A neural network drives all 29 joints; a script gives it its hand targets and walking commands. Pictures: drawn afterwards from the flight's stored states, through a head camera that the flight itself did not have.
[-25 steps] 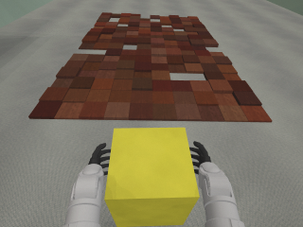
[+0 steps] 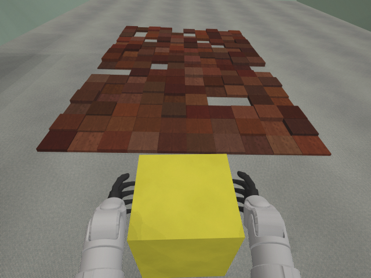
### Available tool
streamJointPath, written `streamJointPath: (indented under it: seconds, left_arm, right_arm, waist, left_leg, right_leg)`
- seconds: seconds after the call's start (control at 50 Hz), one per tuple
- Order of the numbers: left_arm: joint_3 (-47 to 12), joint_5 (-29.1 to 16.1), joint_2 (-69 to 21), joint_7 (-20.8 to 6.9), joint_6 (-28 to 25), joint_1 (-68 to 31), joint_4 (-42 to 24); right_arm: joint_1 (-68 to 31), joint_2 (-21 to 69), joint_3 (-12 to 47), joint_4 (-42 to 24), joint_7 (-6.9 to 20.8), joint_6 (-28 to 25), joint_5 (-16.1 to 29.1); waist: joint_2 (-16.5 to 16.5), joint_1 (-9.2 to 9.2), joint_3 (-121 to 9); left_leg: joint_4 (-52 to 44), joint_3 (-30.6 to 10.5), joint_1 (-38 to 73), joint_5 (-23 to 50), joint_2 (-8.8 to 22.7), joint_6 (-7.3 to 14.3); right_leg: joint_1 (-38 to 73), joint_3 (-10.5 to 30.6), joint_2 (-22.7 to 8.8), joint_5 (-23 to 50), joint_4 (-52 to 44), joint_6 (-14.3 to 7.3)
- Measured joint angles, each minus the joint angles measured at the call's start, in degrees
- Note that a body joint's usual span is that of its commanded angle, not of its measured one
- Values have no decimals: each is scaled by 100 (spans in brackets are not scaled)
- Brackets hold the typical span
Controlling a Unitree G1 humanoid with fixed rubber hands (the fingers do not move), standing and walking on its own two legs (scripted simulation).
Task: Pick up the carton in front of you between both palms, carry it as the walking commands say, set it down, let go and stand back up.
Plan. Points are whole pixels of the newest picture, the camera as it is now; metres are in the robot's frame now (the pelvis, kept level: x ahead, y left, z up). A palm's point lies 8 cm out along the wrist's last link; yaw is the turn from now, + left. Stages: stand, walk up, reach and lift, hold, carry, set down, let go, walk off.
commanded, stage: hold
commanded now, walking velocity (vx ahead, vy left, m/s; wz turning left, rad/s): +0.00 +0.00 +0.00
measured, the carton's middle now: (183, 217) +0.30 +0.00 -0.03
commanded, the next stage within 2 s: carry in 0.04 s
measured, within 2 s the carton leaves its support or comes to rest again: neither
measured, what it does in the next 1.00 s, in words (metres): walks ahead: right foot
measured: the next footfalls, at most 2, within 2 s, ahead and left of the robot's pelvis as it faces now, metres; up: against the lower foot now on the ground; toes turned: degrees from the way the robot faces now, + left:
right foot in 0.68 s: +0.33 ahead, -0.14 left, +0.00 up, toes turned -13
left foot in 1.14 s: +0.67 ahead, +0.04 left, +0.00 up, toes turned +9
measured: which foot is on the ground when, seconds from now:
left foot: down 0.00-0.70, up 0.72-1.00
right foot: down 0.00-0.42, up 0.44-0.66, down 0.68-1.00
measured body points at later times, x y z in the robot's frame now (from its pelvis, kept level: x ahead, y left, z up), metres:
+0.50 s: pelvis +0.11 -0.01 -0.01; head +0.08 -0.02 +0.44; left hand +0.39 +0.14 +0.07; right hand +0.39 -0.16 +0.07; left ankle +0.09 +0.09 -0.75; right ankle +0.04 -0.12 -0.72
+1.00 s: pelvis +0.39 -0.07 +0.00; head +0.39 -0.08 +0.45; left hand +0.66 +0.09 +0.08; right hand +0.68 -0.21 +0.08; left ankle +0.49 +0.07 -0.70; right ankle +0.29 -0.13 -0.75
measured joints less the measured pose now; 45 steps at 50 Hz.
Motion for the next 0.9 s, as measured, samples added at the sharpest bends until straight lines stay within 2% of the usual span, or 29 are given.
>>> streamJointPath:
  seconds: [0.06,0.1,0.14,0.18,0.22,0.3,0.34,0.38,0.42,0.44,0.48,0.52,0.56,0.64,0.68,0.7,0.72,0.76,0.8,0.84,0.9]
  left_arm:
    - [20,-16,-1,5,-2,-9,-17]
    - [-4,-82,16,21,17,62,-131]
    - [-64,-185,39,62,77,133,-351]
    - [-137,-342,84,100,185,190,-613]
    - [-239,-493,95,157,361,226,-857]
    - [-515,-667,64,340,899,314,-1300]
    - [-609,-729,90,435,1226,379,-1603]
    - [-648,-801,125,496,1529,414,-1966]
    - [-627,-863,171,520,1774,435,-2350]
    - [-583,-923,225,518,1874,488,-2519]
    - [-479,-1056,292,495,2066,650,-2747]
    - [-431,-1113,243,481,2239,736,-2858]
    - [-439,-1100,138,496,2371,795,-2999]
    - [-565,-1097,135,497,2530,756,-3374]
    - [-577,-1087,124,498,2592,643,-3513]
    - [-595,-1075,110,498,2602,561,-3519]
    - [-638,-1049,96,498,2581,481,-3438]
    - [-687,-992,79,507,2619,373,-3259]
    - [-667,-963,78,523,2712,377,-3204]
    - [-607,-966,89,524,2755,445,-3238]
    - [-552,-1000,101,524,2704,519,-3337]
  right_arm:
    - [-27,6,-2,-2,-7,0,-1]
    - [21,-4,78,-79,-34,14,48]
    - [65,-15,192,-281,-83,86,121]
    - [123,-29,301,-573,-136,220,217]
    - [246,-64,382,-942,-204,435,335]
    - [454,-278,492,-1544,-295,1023,694]
    - [414,-347,564,-1719,-365,1334,841]
    - [345,-383,618,-1930,-410,1594,969]
    - [267,-337,655,-2169,-455,1795,1030]
    - [256,-248,686,-2239,-481,1852,1010]
    - [367,-52,750,-2388,-530,1997,910]
    - [564,-97,907,-2618,-568,2202,890]
    - [724,-135,948,-2897,-595,2390,919]
    - [713,-135,883,-3392,-629,2624,997]
    - [631,-125,820,-3575,-633,2696,1018]
    - [585,-128,757,-3642,-633,2720,1030]
    - [555,-156,682,-3658,-632,2737,1054]
    - [505,-210,583,-3573,-631,2811,1099]
    - [444,-176,538,-3430,-644,2877,1100]
    - [423,-79,517,-3331,-643,2866,1066]
    - [433,-91,640,-3310,-622,2775,1035]
  waist:
    - [14,21,-166]
    - [20,53,-383]
    - [53,77,-536]
    - [115,87,-652]
    - [196,71,-767]
    - [74,5,-971]
    - [-10,-13,-1001]
    - [-65,-15,-992]
    - [-88,13,-981]
    - [-129,24,-1013]
    - [-54,42,-1093]
    - [87,52,-1097]
    - [186,18,-1048]
    - [250,-115,-858]
    - [235,-147,-792]
    - [260,-167,-776]
    - [308,-151,-782]
    - [250,-104,-767]
    - [148,-58,-726]
    - [76,8,-687]
    - [-7,134,-622]
  left_leg:
    - [223,97,-301,-113,25,-10]
    - [476,256,-600,-479,76,-6]
    - [611,374,-824,-604,149,0]
    - [773,442,-1021,-537,249,-19]
    - [1106,463,-1222,-870,370,-27]
    - [1938,977,-1736,-1578,407,-12]
    - [1661,1230,-1786,-1468,344,5]
    - [967,1475,-1638,-1028,263,12]
    - [422,1649,-1404,-402,229,90]
    - [463,1716,-1393,-138,220,164]
    - [607,1781,-1335,-374,296,240]
    - [469,1759,-1135,-591,400,220]
    - [179,1722,-856,-595,485,133]
    - [-57,1681,-340,-802,592,-40]
    - [286,1642,-206,-1183,669,-160]
    - [696,1600,-256,-1462,758,-189]
    - [1354,1538,-476,-1600,865,-178]
    - [2927,1296,-1173,-1702,792,-80]
    - [3980,1260,-1868,-1550,702,55]
    - [4162,1315,-2389,-1181,694,121]
    - [3620,1381,-2910,-682,694,117]
  right_leg:
    - [-340,-80,-35,-161,277,15]
    - [-713,-212,-111,-790,638,7]
    - [-1056,-405,-181,-1082,996,-1]
    - [-1228,-626,-212,-992,1079,-15]
    - [-1251,-784,-190,-609,989,-51]
    - [-1164,-913,-300,-546,754,-135]
    - [-1048,-894,-380,-536,512,-125]
    - [-970,-871,-436,-587,443,-91]
    - [-1036,-856,-459,-905,805,-95]
    - [-1192,-924,-522,-1150,1236,-123]
    - [-1612,-1117,-527,-1585,2116,-168]
    - [-2021,-1313,-487,-1789,2617,-169]
    - [-2304,-1470,-477,-1528,2462,-135]
    - [-2523,-1730,-487,-579,1421,-86]
    - [-2346,-1962,-470,-217,848,-112]
    - [-2257,-2056,-445,138,833,-235]
    - [-2264,-2143,-414,159,1055,-379]
    - [-2149,-2208,-405,-220,1231,-552]
    - [-1879,-2211,-395,-368,997,-543]
    - [-1540,-2185,-362,-340,600,-486]
    - [-1009,-2105,-337,-329,26,-465]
